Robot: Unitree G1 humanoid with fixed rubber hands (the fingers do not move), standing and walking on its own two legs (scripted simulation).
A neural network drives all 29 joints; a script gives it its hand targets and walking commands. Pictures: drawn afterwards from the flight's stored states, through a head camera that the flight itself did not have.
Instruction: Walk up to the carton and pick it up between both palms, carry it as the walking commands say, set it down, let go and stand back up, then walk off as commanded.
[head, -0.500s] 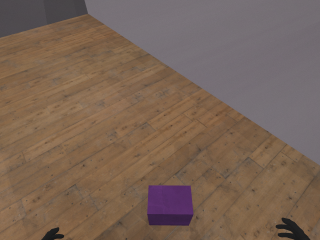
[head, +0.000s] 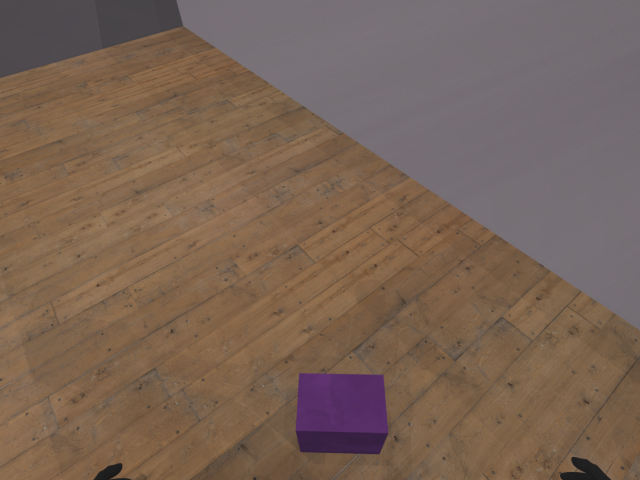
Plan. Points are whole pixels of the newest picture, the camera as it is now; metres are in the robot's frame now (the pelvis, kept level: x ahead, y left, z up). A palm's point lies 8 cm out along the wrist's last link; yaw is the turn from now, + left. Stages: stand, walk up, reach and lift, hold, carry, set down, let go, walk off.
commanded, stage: walk up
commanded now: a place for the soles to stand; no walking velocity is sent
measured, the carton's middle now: (340, 414) +0.40 -0.01 -0.67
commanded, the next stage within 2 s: reach and lift in 0.12 s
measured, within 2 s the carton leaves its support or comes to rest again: neither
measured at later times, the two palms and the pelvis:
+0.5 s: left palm (148, 446) +0.20 +0.28 -0.12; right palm (582, 477) +0.17 -0.31 -0.12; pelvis -0.02 -0.01 -0.03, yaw -4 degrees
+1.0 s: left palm (202, 382) +0.31 +0.24 -0.17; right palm (505, 397) +0.28 -0.26 -0.17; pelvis -0.07 +0.00 -0.09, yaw -5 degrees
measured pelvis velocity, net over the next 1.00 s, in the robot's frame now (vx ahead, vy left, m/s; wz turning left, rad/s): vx -0.07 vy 0.00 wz -0.09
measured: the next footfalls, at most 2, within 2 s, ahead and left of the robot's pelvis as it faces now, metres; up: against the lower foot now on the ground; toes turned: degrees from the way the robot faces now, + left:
none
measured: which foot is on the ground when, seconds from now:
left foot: down 0.00-1.00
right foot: down 0.00-1.00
